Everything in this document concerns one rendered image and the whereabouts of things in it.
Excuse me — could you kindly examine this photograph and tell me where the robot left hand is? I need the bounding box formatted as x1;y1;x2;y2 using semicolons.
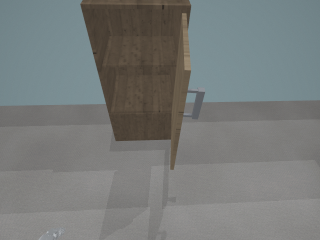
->
38;227;66;240

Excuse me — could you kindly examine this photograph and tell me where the handle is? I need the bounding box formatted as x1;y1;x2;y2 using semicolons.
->
183;87;205;120

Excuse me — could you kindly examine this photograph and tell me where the cupboard door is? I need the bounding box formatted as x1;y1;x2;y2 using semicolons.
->
170;13;191;170

